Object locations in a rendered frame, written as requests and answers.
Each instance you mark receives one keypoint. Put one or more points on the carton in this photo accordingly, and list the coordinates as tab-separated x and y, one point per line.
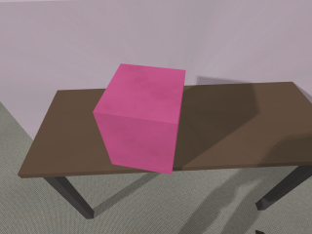
138	116

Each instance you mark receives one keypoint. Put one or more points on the table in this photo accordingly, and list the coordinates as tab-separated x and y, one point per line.
221	126

